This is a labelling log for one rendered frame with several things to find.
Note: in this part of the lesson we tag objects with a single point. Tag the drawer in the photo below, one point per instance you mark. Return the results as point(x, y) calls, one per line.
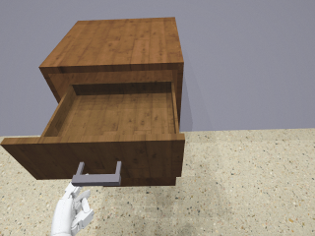
point(102, 123)

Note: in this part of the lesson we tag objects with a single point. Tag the cabinet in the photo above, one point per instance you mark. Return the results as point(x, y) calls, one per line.
point(118, 50)

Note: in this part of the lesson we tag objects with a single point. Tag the robot left hand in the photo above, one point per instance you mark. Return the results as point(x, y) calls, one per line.
point(68, 216)

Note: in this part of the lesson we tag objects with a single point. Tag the handle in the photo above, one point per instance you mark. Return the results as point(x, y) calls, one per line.
point(95, 180)

